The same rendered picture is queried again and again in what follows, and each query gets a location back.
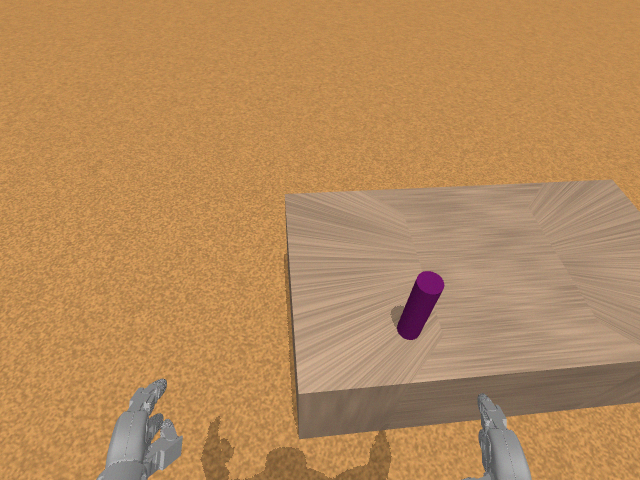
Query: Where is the left robot hand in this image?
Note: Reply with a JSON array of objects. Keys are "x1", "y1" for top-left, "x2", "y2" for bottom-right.
[{"x1": 105, "y1": 379, "x2": 183, "y2": 477}]

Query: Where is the right robot hand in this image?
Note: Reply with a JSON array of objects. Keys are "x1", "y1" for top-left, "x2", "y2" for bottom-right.
[{"x1": 462, "y1": 393, "x2": 532, "y2": 480}]

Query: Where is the can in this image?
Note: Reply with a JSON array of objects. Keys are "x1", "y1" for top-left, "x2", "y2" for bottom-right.
[{"x1": 397, "y1": 271, "x2": 444, "y2": 340}]

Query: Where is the left robot arm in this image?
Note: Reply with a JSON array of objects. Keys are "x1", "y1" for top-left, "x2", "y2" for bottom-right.
[{"x1": 96, "y1": 461, "x2": 148, "y2": 480}]

